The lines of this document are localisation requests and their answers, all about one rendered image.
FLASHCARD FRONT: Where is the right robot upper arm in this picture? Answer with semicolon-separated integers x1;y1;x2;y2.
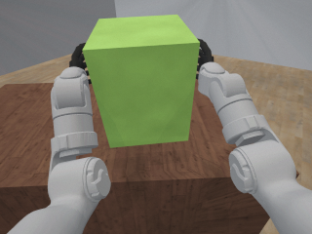
228;139;312;234

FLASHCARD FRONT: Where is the pedestal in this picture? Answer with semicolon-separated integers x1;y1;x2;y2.
0;79;299;234

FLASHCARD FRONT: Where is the left robot upper arm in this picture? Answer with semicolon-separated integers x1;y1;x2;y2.
7;156;111;234

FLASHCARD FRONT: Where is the robot left hand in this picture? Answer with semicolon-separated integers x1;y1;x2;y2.
69;43;92;85

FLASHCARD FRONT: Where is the robot right hand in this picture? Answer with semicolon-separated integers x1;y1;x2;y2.
196;38;215;80

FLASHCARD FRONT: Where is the carton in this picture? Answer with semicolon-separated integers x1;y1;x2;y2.
82;15;200;148

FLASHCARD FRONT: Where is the right robot forearm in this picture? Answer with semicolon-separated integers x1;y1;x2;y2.
198;61;296;176

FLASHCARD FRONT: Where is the left robot forearm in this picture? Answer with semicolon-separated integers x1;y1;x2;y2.
48;66;98;199

